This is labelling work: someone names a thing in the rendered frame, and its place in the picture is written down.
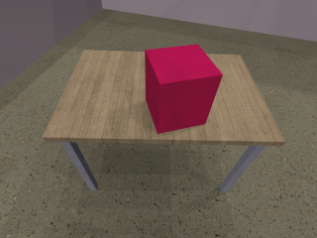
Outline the carton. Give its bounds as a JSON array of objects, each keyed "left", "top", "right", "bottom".
[{"left": 145, "top": 44, "right": 223, "bottom": 134}]

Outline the table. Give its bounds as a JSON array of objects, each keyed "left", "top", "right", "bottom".
[{"left": 42, "top": 50, "right": 285, "bottom": 192}]

